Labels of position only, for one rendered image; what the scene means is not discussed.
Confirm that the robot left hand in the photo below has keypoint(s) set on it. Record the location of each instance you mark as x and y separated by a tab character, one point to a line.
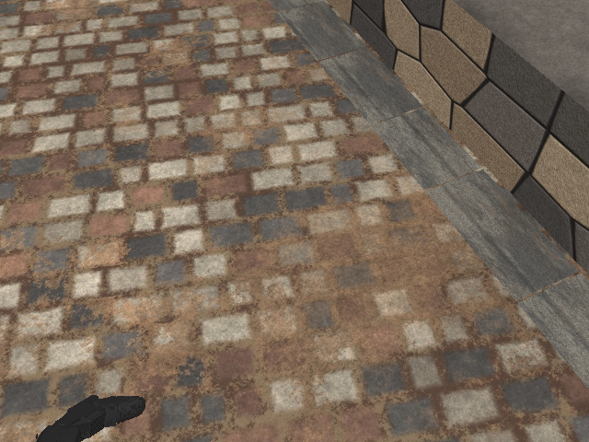
91	415

